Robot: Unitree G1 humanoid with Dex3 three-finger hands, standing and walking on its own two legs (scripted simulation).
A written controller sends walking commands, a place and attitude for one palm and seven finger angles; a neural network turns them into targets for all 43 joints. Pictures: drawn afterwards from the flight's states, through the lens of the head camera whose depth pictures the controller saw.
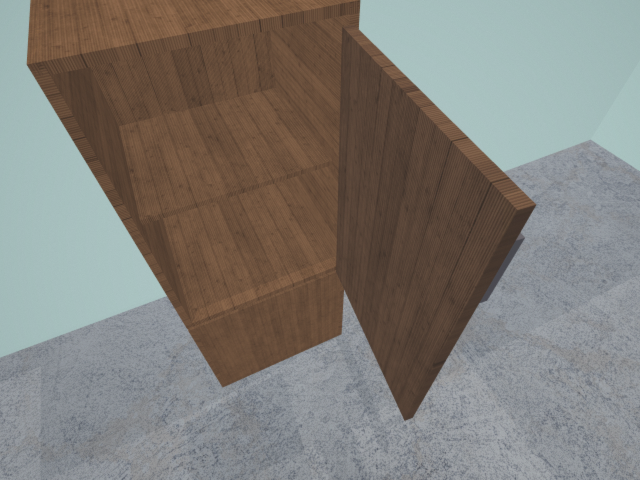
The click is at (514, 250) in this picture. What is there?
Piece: cupboard door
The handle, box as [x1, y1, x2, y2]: [480, 233, 524, 302]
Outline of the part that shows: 520,233 480,302 487,299 524,237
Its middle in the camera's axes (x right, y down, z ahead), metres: +0.19 +0.04 +0.47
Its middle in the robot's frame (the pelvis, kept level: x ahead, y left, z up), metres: +0.35 -0.17 +0.08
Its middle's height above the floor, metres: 0.85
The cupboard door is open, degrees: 84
